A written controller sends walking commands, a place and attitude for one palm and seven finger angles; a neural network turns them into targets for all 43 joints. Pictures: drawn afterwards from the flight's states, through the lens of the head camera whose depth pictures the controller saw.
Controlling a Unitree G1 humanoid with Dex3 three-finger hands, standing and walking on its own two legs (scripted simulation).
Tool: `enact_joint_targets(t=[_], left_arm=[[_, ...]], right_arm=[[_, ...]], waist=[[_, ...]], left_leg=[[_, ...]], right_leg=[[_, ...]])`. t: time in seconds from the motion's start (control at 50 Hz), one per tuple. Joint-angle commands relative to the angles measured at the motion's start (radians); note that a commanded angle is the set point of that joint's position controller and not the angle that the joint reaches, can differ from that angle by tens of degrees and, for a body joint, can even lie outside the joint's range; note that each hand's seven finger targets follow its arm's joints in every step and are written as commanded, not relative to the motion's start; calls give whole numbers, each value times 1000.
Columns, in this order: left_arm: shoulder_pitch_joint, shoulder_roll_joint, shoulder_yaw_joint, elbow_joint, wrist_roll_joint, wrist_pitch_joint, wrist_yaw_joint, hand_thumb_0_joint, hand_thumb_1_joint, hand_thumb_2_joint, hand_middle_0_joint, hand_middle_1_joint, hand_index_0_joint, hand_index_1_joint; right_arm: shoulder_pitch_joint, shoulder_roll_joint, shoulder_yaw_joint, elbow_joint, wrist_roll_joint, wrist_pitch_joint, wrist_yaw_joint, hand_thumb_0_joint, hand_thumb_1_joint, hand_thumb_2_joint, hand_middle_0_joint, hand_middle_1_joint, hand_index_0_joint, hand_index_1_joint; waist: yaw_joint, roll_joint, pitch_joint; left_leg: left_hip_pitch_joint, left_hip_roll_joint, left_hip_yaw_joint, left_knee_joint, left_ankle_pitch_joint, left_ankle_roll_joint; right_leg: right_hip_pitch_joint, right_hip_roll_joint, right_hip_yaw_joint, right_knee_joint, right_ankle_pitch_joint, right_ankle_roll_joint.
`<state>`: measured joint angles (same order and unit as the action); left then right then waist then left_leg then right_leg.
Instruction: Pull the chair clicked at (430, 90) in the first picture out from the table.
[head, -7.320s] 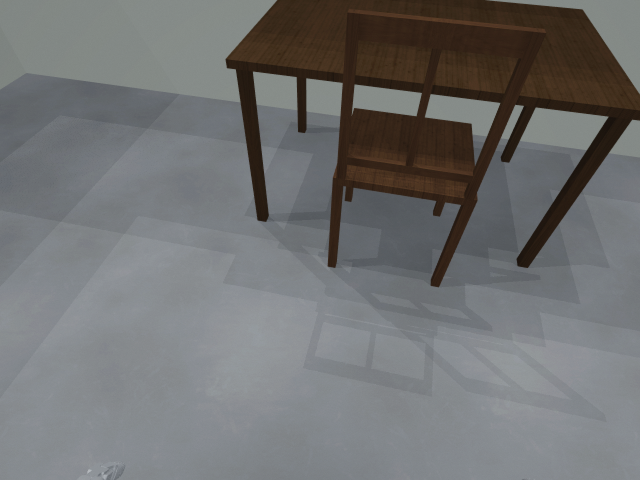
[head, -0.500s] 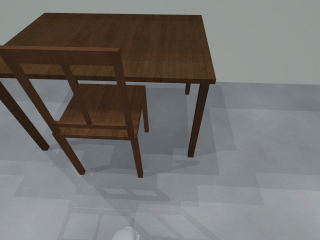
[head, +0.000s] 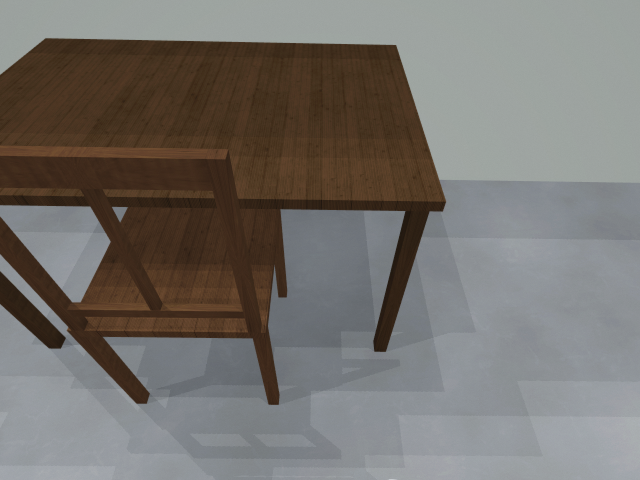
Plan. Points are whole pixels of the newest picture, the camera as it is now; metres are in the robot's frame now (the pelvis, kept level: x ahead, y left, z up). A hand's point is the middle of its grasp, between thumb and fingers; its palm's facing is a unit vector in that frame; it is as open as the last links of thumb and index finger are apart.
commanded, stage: come to a stop and stand still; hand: left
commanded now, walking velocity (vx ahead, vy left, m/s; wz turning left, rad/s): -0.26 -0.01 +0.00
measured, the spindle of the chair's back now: (128, 256) +0.47 +0.37 -0.06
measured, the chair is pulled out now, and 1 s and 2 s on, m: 0.00 0.00 0.00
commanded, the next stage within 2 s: look again from close up in 1.30 s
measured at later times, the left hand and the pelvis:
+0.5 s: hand out of the picture +0.05 +0.20 -0.18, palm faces +0.09 -0.98 -0.20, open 7.3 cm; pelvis +0.00 +0.01 -0.01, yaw +2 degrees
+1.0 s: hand out of the picture -0.03 +0.13 -0.17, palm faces +0.06 -0.99 -0.16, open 7.4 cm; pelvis +0.00 -0.02 +0.00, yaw +1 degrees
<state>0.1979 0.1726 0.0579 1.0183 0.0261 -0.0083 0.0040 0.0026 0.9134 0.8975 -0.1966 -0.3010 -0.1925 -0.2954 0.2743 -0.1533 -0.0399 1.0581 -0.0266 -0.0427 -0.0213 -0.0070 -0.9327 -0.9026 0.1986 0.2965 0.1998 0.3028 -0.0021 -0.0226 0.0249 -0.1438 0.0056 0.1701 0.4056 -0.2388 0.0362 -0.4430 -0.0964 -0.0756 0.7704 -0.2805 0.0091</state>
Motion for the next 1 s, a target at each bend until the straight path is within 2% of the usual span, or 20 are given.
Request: enact_joint_targets(t=[0.0,0.04,0.06,0.1,0.22,0.3,0.36,0.38,0.4,0.42,0.44,0.48,0.56,0.64,0.7,0.74,0.76,0.8,0.88,0.98], left_arm=[[130,14,-14,10,-3,-8,9,0,900,900,-200,-300,-200,-300],[154,107,-10,26,-5,-24,22,0,900,900,-200,-300,-200,-300],[123,142,-12,17,-9,-23,26,0,900,900,-200,-300,-200,-300],[93,167,-1,10,-17,-22,35,0,900,900,-200,-300,-200,-300],[42,169,30,-13,0,8,54,0,900,900,-200,-300,-200,-300],[-15,165,41,-45,7,22,54,0,900,900,-200,-300,-200,-300],[-43,144,36,-51,-1,33,45,0,900,900,-200,-300,-200,-300],[-43,107,25,-64,-9,40,39,0,900,900,-200,-300,-200,-300],[-38,49,15,-81,-16,45,33,0,900,900,-200,-300,-200,-300],[-43,48,12,-76,-11,51,32,0,900,900,-200,-300,-200,-300],[-32,56,12,-51,-4,55,30,0,900,900,-200,-300,-200,-300],[44,51,7,-3,-1,47,14,0,900,900,-200,-300,-200,-300],[72,47,-11,29,-3,28,6,0,900,900,-200,-300,-200,-300],[62,26,-26,40,-11,24,9,0,900,900,-200,-300,-200,-300],[160,32,-32,93,-16,8,18,0,900,900,-200,-300,-200,-300],[170,65,-36,116,-18,-8,27,0,900,900,-200,-300,-200,-300],[168,69,-40,114,-18,-8,29,0,900,900,-200,-300,-200,-300],[166,60,-41,125,-20,-20,31,0,900,900,-200,-300,-200,-300],[165,36,-44,123,-23,-14,36,0,900,900,-200,-300,-200,-300],[180,28,-42,126,-24,-13,39,0,900,900,-200,-300,-200,-300]], right_arm=[[13,-104,-10,-20,4,-1,-11,0,-900,-900,200,300,200,300],[56,-56,0,-3,18,5,-8,0,-900,-900,200,300,200,300],[92,-46,1,3,24,14,-1,0,-900,-900,200,300,200,300],[129,-47,-6,26,24,42,-6,0,-900,-900,200,300,200,300],[74,-44,-25,-9,24,75,-17,0,-900,-900,200,300,200,300],[95,-30,-29,-30,21,81,-10,0,-900,-900,200,300,200,300],[170,-26,-24,-14,18,69,-5,0,-900,-900,200,300,200,300],[185,-61,-26,-19,12,59,-4,0,-900,-900,200,300,200,300],[149,-115,-32,-46,0,48,-4,0,-900,-900,200,300,200,300],[57,-149,-32,-76,-1,46,-9,0,-900,-900,200,300,200,300],[5,-136,-25,-79,-3,41,-16,0,-900,-900,200,300,200,300],[-48,-120,-11,-75,-2,33,-23,0,-900,-900,200,300,200,300],[19,-119,-12,-33,6,24,-26,0,-900,-900,200,300,200,300],[79,-137,-18,9,3,28,-28,0,-900,-900,200,300,200,300],[67,-115,-10,27,16,23,-27,0,-900,-900,200,300,200,300],[68,-63,6,33,26,17,-21,0,-900,-900,200,300,200,300],[63,-57,8,37,25,19,-16,0,-900,-900,200,300,200,300],[70,-62,11,53,19,24,-18,0,-900,-900,200,300,200,300],[81,-47,19,83,19,27,-20,0,-900,-900,200,300,200,300],[101,-30,23,98,17,33,-21,0,-900,-900,200,300,200,300]], waist=[[40,70,18],[27,-45,-36],[1,-33,-18],[-6,-204,-97],[30,-107,-108],[8,-120,-122],[-30,-130,-117],[-35,-5,-89],[-26,212,-25],[-18,292,37],[-5,252,66],[31,165,74],[-4,130,54],[-35,142,35],[2,114,-15],[-13,28,-1],[-13,50,9],[-19,-102,-7],[-14,-3,60],[-9,9,81]], left_leg=[[-97,209,-131,-32,335,75],[-147,109,-98,52,93,-21],[-163,78,-103,36,-44,-43],[-91,58,-74,124,-114,-64],[-215,27,-141,439,-316,-75],[-161,20,-144,345,-234,-75],[26,19,-114,64,-12,-61],[36,79,-193,-35,-34,-37],[-85,244,-408,-190,-113,25],[-226,323,-520,-293,-245,78],[-277,309,-503,-318,-308,91],[-221,260,-412,-285,-266,88],[8,242,-336,-242,-63,101],[53,252,-347,-185,107,115],[23,188,-271,-76,231,58],[-47,110,-202,-46,142,-8],[-32,96,-194,-50,150,-16],[11,92,-171,-28,142,-28],[7,97,-181,-58,129,-26],[-9,94,-178,-57,102,-31]], right_leg=[[235,27,-14,-271,171,15],[367,-96,153,-347,550,-24],[360,-175,178,-327,714,-69],[346,-214,201,-338,847,-140],[379,-276,217,-357,935,-237],[295,-241,188,-383,657,-206],[139,-156,145,-362,216,-114],[59,-78,99,-298,6,-64],[12,28,22,-179,-116,-6],[33,66,40,-51,-168,7],[70,52,105,27,-145,0],[49,59,114,99,-85,1],[-7,49,76,1,-88,17],[86,52,53,-166,-135,11],[260,42,52,-431,100,7],[316,-41,142,-457,225,-30],[297,-49,137,-444,251,-37],[274,-36,140,-455,286,-42],[231,-17,131,-469,179,-41],[224,-13,140,-490,117,-47]])
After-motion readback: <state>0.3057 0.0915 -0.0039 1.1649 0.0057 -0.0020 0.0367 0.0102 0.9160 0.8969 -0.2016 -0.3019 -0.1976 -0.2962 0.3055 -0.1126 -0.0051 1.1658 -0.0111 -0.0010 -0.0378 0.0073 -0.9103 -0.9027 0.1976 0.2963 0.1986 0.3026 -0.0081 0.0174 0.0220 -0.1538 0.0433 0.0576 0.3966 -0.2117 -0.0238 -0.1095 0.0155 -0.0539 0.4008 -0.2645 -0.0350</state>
